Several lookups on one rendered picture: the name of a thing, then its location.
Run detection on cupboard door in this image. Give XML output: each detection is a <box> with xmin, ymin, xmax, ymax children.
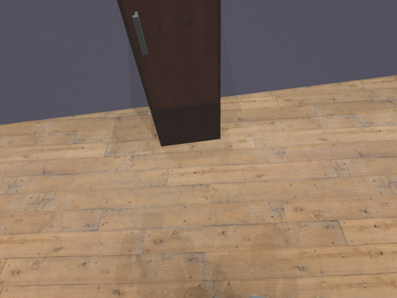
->
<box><xmin>122</xmin><ymin>0</ymin><xmax>217</xmax><ymax>109</ymax></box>

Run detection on handle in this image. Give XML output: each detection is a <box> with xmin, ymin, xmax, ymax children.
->
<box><xmin>132</xmin><ymin>11</ymin><xmax>148</xmax><ymax>55</ymax></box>

